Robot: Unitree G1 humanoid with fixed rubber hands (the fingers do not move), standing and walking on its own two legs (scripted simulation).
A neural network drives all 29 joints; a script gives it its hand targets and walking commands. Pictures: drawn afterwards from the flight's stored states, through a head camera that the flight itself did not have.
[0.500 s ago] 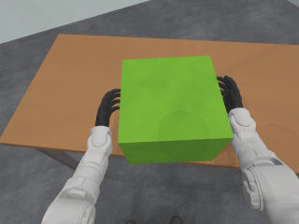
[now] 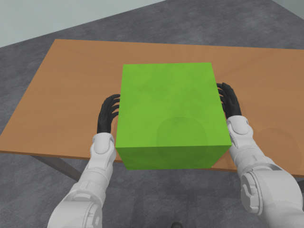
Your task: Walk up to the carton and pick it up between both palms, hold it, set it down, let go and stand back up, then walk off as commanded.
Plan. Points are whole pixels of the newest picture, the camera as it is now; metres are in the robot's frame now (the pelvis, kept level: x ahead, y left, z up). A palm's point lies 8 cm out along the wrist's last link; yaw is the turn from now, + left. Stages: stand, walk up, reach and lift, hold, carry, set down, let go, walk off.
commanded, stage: reach and lift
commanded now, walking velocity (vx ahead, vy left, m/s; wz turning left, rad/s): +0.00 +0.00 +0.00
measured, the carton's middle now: (167, 117) +0.42 -0.01 -0.01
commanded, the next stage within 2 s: none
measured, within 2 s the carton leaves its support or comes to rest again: leaves its support in 0.32 s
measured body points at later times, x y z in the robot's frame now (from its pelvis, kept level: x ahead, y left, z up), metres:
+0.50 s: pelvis -0.01 +0.00 +0.00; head +0.07 -0.01 +0.44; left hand +0.37 +0.16 +0.02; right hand +0.42 -0.18 +0.04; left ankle -0.02 +0.15 -0.73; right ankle +0.02 -0.10 -0.73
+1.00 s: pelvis -0.02 +0.00 +0.00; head +0.03 +0.00 +0.45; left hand +0.36 +0.16 +0.04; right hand +0.40 -0.18 +0.07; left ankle -0.02 +0.15 -0.73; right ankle +0.02 -0.10 -0.73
